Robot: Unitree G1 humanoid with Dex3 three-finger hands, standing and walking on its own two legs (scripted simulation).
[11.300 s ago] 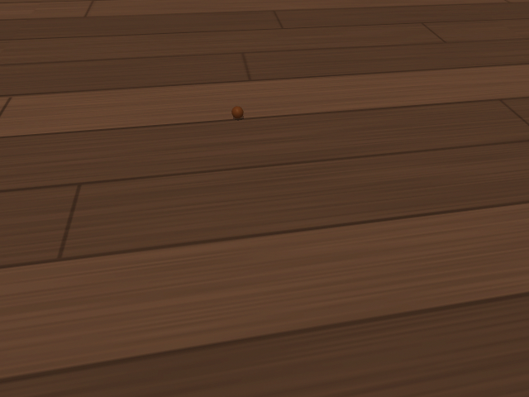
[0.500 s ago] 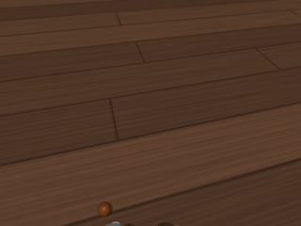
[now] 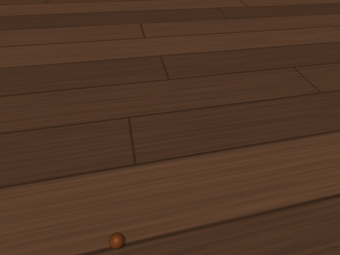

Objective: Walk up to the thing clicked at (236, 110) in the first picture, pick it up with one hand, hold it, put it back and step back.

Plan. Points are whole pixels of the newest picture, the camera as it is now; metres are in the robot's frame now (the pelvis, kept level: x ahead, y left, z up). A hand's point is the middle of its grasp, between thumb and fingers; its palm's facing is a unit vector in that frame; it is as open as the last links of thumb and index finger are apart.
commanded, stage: walk up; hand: left
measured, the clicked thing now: (116, 240) +0.34 +0.25 -0.73
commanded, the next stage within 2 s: stand in 0.14 s
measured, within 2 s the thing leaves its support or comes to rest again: neither
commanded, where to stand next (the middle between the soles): -0.01 +0.02 m, yaw +0 degrees
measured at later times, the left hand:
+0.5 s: hand out of the picture +0.08 +0.25 -0.15, palm faces -0.01 -0.94 -0.34, open 7.4 cm
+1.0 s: hand out of the picture +0.11 +0.24 -0.14, palm faces -0.01 -0.94 -0.34, open 7.4 cm
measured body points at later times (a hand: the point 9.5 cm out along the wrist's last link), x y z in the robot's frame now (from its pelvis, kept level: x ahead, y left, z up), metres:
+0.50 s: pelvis +0.01 -0.01 +0.01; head +0.01 -0.01 +0.46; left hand +0.08 +0.30 -0.12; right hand +0.09 -0.30 -0.13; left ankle +0.02 +0.12 -0.74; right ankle +0.04 -0.11 -0.74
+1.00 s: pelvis +0.02 -0.02 +0.01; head +0.02 -0.02 +0.46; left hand +0.11 +0.28 -0.12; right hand +0.10 -0.31 -0.13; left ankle +0.02 +0.12 -0.74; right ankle +0.04 -0.11 -0.74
